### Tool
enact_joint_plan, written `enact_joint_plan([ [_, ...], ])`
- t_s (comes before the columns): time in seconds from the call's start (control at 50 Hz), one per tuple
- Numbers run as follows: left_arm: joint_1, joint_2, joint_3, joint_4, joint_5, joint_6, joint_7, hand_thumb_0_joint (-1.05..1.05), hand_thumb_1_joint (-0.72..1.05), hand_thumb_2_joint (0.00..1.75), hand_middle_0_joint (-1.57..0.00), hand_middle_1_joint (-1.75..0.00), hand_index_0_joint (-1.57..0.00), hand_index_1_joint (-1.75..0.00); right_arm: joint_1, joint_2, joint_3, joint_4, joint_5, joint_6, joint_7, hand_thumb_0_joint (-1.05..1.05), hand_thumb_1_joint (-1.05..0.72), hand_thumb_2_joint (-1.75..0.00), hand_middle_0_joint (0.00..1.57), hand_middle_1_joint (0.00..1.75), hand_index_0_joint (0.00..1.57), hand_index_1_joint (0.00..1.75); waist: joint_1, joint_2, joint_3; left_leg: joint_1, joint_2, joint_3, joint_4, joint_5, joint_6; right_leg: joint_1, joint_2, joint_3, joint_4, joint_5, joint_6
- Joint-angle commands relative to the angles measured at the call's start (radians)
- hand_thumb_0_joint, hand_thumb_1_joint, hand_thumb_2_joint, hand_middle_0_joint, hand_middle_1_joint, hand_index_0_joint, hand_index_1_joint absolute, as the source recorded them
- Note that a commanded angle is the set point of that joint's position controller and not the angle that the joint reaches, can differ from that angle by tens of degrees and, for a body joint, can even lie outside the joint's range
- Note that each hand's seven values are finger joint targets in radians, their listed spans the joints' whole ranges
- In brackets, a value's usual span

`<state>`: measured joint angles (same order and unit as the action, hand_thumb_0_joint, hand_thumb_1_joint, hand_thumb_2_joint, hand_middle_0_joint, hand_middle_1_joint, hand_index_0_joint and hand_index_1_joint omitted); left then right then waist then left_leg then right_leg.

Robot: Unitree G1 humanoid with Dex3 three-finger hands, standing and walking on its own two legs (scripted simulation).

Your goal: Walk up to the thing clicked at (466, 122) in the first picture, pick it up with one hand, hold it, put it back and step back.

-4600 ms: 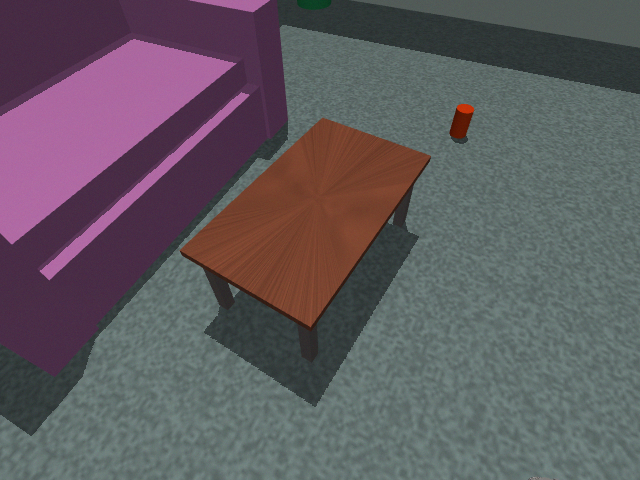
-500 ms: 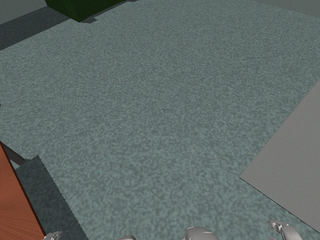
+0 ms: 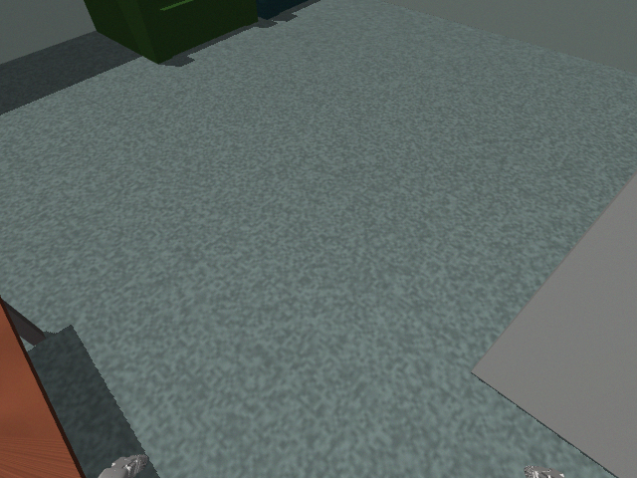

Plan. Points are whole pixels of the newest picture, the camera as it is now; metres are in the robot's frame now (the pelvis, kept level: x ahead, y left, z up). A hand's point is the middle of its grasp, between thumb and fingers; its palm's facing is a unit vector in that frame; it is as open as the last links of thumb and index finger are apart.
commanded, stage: stand
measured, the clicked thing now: out of the picture +1.24 +1.47 -0.70
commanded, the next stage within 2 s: none
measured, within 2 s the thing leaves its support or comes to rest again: neither
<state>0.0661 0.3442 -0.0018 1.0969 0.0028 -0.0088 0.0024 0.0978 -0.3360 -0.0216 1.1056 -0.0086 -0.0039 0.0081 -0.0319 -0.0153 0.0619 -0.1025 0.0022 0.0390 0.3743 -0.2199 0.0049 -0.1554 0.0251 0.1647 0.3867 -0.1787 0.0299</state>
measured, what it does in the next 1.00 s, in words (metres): stands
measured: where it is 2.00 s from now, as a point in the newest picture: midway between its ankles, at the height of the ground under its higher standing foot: outside the picture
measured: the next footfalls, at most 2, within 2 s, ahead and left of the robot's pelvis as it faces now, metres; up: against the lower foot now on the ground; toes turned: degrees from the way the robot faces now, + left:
none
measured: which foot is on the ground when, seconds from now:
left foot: down 0.00-1.00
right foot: down 0.00-1.00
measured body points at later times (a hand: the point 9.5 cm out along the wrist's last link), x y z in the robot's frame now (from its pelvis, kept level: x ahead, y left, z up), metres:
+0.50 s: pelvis +0.00 +0.00 +0.00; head +0.01 -0.01 +0.45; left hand +0.06 +0.30 -0.13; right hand +0.07 -0.30 -0.13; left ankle -0.01 +0.11 -0.74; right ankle +0.03 -0.14 -0.74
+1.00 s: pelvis +0.00 -0.01 +0.00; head +0.01 -0.01 +0.45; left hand +0.08 +0.29 -0.13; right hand +0.08 -0.31 -0.13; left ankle -0.01 +0.11 -0.74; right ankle +0.03 -0.14 -0.74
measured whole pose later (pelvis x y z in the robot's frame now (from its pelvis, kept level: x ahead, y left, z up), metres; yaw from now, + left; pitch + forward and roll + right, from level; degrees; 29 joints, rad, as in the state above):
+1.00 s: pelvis +0.00 -0.01 +0.00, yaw +2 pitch -3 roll +0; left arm 0.10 0.35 -0.01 1.11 0.00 -0.01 0.00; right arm 0.11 -0.35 -0.01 1.12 -0.01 0.00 0.01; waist -0.02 0.00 0.06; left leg -0.10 0.00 0.00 0.35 -0.20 -0.01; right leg -0.14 0.02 0.12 0.35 -0.16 0.02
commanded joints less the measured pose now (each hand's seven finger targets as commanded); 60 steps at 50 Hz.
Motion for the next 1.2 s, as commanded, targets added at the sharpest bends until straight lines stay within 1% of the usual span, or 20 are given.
enact_joint_plan([
  [0.0, -0.029, 0.215, 0.04, -0.046, 0.005, -0.03, 0.011, 0.0, 0.9, 0.9, -0.2, -0.3, -0.2, -0.3, -0.046, -0.22, -0.047, -0.053, 0.003, -0.022, -0.008, 0.0, -0.9, -0.9, 0.2, 0.3, 0.2, 0.3, 0.01, 0.021, -0.088, 0.031, 0.121, -0.1, -0.089, 0.086, 0.019, 0.004, -0.103, 0.039, -0.067, 0.186, -0.046],
  [0.08, -0.03, 0.214, 0.037, -0.043, 0.005, -0.032, 0.013, 0.0, 0.9, 0.9, -0.2, -0.3, -0.2, -0.3, -0.045, -0.22, -0.045, -0.05, 0.003, -0.024, -0.008, 0.0, -0.9, -0.9, 0.2, 0.3, 0.2, 0.3, 0.009, 0.028, -0.093, 0.04, 0.124, -0.101, -0.088, 0.111, 0.017, 0.003, -0.107, 0.032, -0.075, 0.204, -0.043],
  [0.16, -0.024, 0.214, 0.035, -0.04, 0.008, -0.032, 0.013, 0.0, 0.9, 0.9, -0.2, -0.3, -0.2, -0.3, -0.047, -0.221, -0.045, -0.047, 0.004, -0.018, -0.005, 0.0, -0.9, -0.9, 0.2, 0.3, 0.2, 0.3, 0.009, 0.006, -0.073, 0.025, 0.12, -0.106, -0.091, 0.04, 0.02, -0.019, -0.107, 0.037, -0.095, 0.138, -0.042],
  [0.18, -0.023, 0.218, 0.035, -0.037, 0.007, -0.031, 0.012, 0.0, 0.9, 0.9, -0.2, -0.3, -0.2, -0.3, -0.049, -0.218, -0.045, -0.046, 0.003, -0.019, -0.004, 0.0, -0.9, -0.9, 0.2, 0.3, 0.2, 0.3, 0.007, -0.002, -0.052, 0.016, 0.116, -0.107, -0.099, 0.003, 0.018, -0.037, -0.105, 0.043, -0.103, 0.083, -0.044],
  [0.26, -0.004, 0.213, 0.035, -0.034, 0.007, -0.029, 0.009, 0.0, 0.9, 0.9, -0.2, -0.3, -0.2, -0.3, -0.054, -0.23, -0.047, -0.043, 0.0, -0.018, -0.003, 0.0, -0.9, -0.9, 0.2, 0.3, 0.2, 0.3, 0.019, 0.027, -0.048, -0.001, 0.119, -0.119, -0.114, -0.051, 0.023, -0.038, -0.101, 0.04, -0.106, 0.05, -0.046],
  [0.32, 0.0, 0.221, 0.036, -0.034, 0.008, -0.031, 0.009, 0.0, 0.9, 0.9, -0.2, -0.3, -0.2, -0.3, -0.046, -0.229, -0.046, -0.044, 0.002, -0.022, -0.003, 0.0, -0.9, -0.9, 0.2, 0.3, 0.2, 0.3, 0.013, 0.009, -0.084, 0.036, 0.123, -0.118, -0.105, 0.017, 0.023, -0.03, -0.105, 0.036, -0.089, 0.106, -0.047],
  [0.34, 0.0, 0.221, 0.035, -0.034, 0.006, -0.031, 0.008, 0.0, 0.9, 0.9, -0.2, -0.3, -0.2, -0.3, -0.044, -0.225, -0.044, -0.042, 0.002, -0.022, -0.003, 0.0, -0.9, -0.9, 0.2, 0.3, 0.2, 0.3, 0.015, 0.001, -0.067, 0.02, 0.119, -0.119, -0.103, 0.012, 0.02, -0.033, -0.106, 0.037, -0.097, 0.088, -0.048],
  [0.38, 0.006, 0.217, 0.033, -0.037, 0.006, -0.033, 0.009, 0.0, 0.9, 0.9, -0.2, -0.3, -0.2, -0.3, -0.043, -0.233, -0.046, -0.041, 0.002, -0.024, -0.004, 0.0, -0.9, -0.9, 0.2, 0.3, 0.2, 0.3, 0.014, 0.012, -0.105, 0.058, 0.124, -0.117, -0.088, 0.078, 0.024, -0.018, -0.111, 0.031, -0.082, 0.156, -0.049],
  [0.44, 0.004, 0.223, 0.032, -0.036, 0.006, -0.031, 0.011, 0.0, 0.9, 0.9, -0.2, -0.3, -0.2, -0.3, -0.036, -0.23, -0.044, -0.038, 0.002, -0.02, -0.006, 0.0, -0.9, -0.9, 0.2, 0.3, 0.2, 0.3, 0.012, -0.001, -0.084, 0.035, 0.12, -0.118, -0.088, 0.06, 0.023, -0.018, -0.111, 0.031, -0.087, 0.136, -0.048],
  [0.52, 0.015, 0.222, 0.031, -0.034, 0.004, -0.024, 0.008, 0.0, 0.9, 0.9, -0.2, -0.3, -0.2, -0.3, -0.033, -0.234, -0.04, -0.032, 0.002, -0.019, -0.006, 0.0, -0.9, -0.9, 0.2, 0.3, 0.2, 0.3, 0.018, 0.026, -0.057, -0.006, 0.119, -0.131, -0.12, -0.043, 0.023, -0.02, -0.106, 0.03, -0.091, 0.055, -0.052],
  [0.54, 0.013, 0.226, 0.032, -0.036, 0.006, -0.025, 0.009, 0.0, 0.9, 0.9, -0.2, -0.3, -0.2, -0.3, -0.037, -0.232, -0.041, -0.034, 0.002, -0.021, -0.006, 0.0, -0.9, -0.9, 0.2, 0.3, 0.2, 0.3, 0.019, 0.014, -0.082, 0.023, 0.123, -0.129, -0.111, 0.017, 0.022, -0.018, -0.109, 0.028, -0.079, 0.094, -0.054],
  [0.6, 0.026, 0.22, 0.027, -0.031, 0.008, -0.025, 0.009, 0.0, 0.9, 0.9, -0.2, -0.3, -0.2, -0.3, -0.032, -0.228, -0.039, -0.03, 0.004, -0.019, -0.005, 0.0, -0.9, -0.9, 0.2, 0.3, 0.2, 0.3, 0.02, -0.003, -0.066, 0.011, 0.115, -0.124, -0.095, 0.023, 0.023, -0.022, -0.108, 0.029, -0.093, 0.082, -0.051],
  [0.64, 0.018, 0.225, 0.028, -0.036, 0.005, -0.028, 0.011, 0.0, 0.9, 0.9, -0.2, -0.3, -0.2, -0.3, -0.024, -0.231, -0.04, -0.031, 0.005, -0.019, -0.005, 0.0, -0.9, -0.9, 0.2, 0.3, 0.2, 0.3, 0.013, 0.004, -0.095, 0.036, 0.119, -0.121, -0.081, 0.096, 0.021, -0.007, -0.115, 0.026, -0.077, 0.154, -0.053],
  [0.86, 0.01, 0.229, 0.028, -0.039, 0.005, -0.029, 0.014, 0.0, 0.9, 0.9, -0.2, -0.3, -0.2, -0.3, -0.02, -0.227, -0.035, -0.031, 0.006, -0.017, -0.007, 0.0, -0.9, -0.9, 0.2, 0.3, 0.2, 0.3, 0.012, -0.003, -0.093, 0.032, 0.119, -0.121, -0.073, 0.135, 0.019, 0.021, -0.122, 0.021, -0.077, 0.209, -0.051],
  [0.92, 0.008, 0.229, 0.029, -0.041, 0.003, -0.025, 0.013, 0.0, 0.9, 0.9, -0.2, -0.3, -0.2, -0.3, -0.02, -0.227, -0.032, -0.033, 0.004, -0.016, -0.007, 0.0, -0.9, -0.9, 0.2, 0.3, 0.2, 0.3, 0.017, 0.011, -0.069, 0.008, 0.115, -0.123, -0.092, 0.084, 0.017, 0.011, -0.119, 0.021, -0.091, 0.15, -0.051],
  [0.96, 0.013, 0.222, 0.028, -0.04, 0.005, -0.027, 0.011, 0.0, 0.9, 0.9, -0.2, -0.3, -0.2, -0.3, -0.031, -0.233, -0.034, -0.036, 0.006, -0.018, -0.007, 0.0, -0.9, -0.9, 0.2, 0.3, 0.2, 0.3, 0.021, 0.012, -0.083, 0.025, 0.12, -0.124, -0.082, 0.106, 0.019, 0.014, -0.118, 0.015, -0.087, 0.165, -0.05],
  [1.02, 0.009, 0.225, 0.03, -0.041, 0.005, -0.026, 0.012, 0.0, 0.9, 0.9, -0.2, -0.3, -0.2, -0.3, -0.023, -0.234, -0.035, -0.036, 0.005, -0.017, -0.007, 0.0, -0.9, -0.9, 0.2, 0.3, 0.2, 0.3, 0.02, 0.012, -0.067, 0.005, 0.117, -0.127, -0.092, 0.062, 0.018, 0.009, -0.118, 0.018, -0.096, 0.121, -0.049],
  [1.06, 0.005, 0.228, 0.03, -0.045, 0.007, -0.028, 0.011, 0.0, 0.9, 0.9, -0.2, -0.3, -0.2, -0.3, -0.025, -0.235, -0.037, -0.039, 0.005, -0.018, -0.006, 0.0, -0.9, -0.9, 0.2, 0.3, 0.2, 0.3, 0.016, 0.008, -0.099, 0.037, 0.121, -0.123, -0.077, 0.116, 0.018, 0.015, -0.122, 0.014, -0.086, 0.168, -0.053],
  [1.14, 0.005, 0.224, 0.029, -0.043, 0.005, -0.024, 0.009, 0.0, 0.9, 0.9, -0.2, -0.3, -0.2, -0.3, -0.018, -0.229, -0.032, -0.036, 0.003, -0.018, -0.007, 0.0, -0.9, -0.9, 0.2, 0.3, 0.2, 0.3, 0.018, 0.023, -0.048, -0.016, 0.115, -0.129, -0.104, 0.025, 0.018, -0.001, -0.115, 0.019, -0.101, 0.076, -0.051],
  [1.18, 0.01, 0.226, 0.031, -0.043, 0.007, -0.025, 0.009, 0.0, 0.9, 0.9, -0.2, -0.3, -0.2, -0.3, -0.029, -0.235, -0.036, -0.04, 0.004, -0.017, -0.006, 0.0, -0.9, -0.9, 0.2, 0.3, 0.2, 0.3, 0.022, 0.016, -0.071, 0.008, 0.119, -0.13, -0.098, 0.046, 0.02, -0.001, -0.115, 0.015, -0.095, 0.1, -0.051],
])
